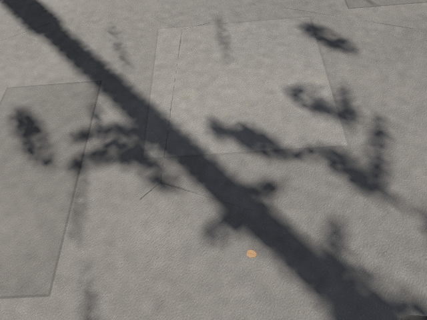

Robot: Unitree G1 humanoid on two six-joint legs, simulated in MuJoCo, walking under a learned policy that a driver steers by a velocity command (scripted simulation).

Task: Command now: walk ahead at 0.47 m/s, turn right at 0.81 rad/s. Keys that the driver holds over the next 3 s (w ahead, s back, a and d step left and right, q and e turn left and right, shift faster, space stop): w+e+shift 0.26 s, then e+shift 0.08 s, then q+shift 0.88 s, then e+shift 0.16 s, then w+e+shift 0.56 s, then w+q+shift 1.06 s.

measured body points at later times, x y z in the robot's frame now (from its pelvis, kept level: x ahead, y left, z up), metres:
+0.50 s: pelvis +0.27 +0.01 +0.00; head +0.31 +0.00 +0.45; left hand +0.50 +0.22 -0.10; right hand +0.27 -0.30 -0.09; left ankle +0.30 +0.12 -0.74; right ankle +0.16 -0.09 -0.65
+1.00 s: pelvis +0.40 -0.05 +0.00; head +0.45 -0.04 +0.45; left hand +0.58 +0.22 -0.09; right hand +0.54 -0.35 -0.09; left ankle +0.44 +0.08 -0.68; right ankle +0.44 -0.17 -0.74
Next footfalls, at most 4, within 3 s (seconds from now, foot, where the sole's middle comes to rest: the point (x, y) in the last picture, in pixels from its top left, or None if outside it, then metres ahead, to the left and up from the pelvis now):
0.32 left None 0.34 0.10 -0.77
0.72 right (311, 318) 0.48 -0.18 -0.77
1.12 left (220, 319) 0.47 0.09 -0.77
1.80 right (299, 252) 0.69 -0.16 -0.77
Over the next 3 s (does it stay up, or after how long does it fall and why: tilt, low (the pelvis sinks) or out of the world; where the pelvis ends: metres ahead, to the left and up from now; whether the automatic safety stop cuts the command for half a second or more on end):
stays up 1.65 -0.21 -0.01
